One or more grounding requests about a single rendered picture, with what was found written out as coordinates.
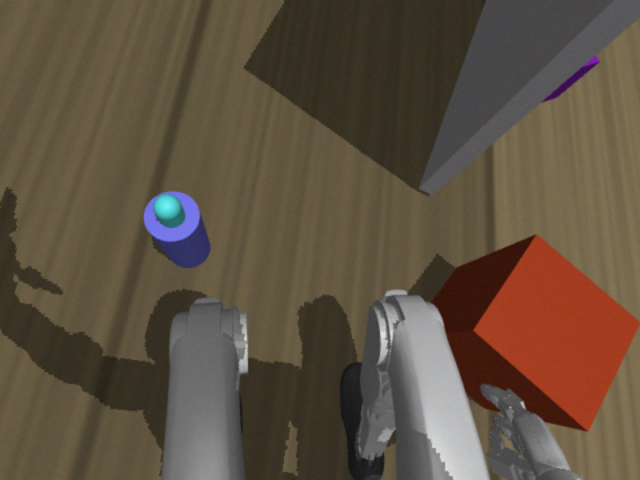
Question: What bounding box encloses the right robot hand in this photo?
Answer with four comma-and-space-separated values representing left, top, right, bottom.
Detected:
480, 384, 571, 480

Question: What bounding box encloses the right robot foot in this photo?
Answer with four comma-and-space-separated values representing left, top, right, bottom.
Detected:
340, 363, 384, 480

